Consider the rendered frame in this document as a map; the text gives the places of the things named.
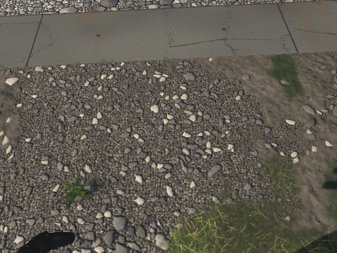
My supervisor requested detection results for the left robot hand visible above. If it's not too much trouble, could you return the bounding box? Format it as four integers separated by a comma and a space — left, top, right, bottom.
13, 231, 75, 253

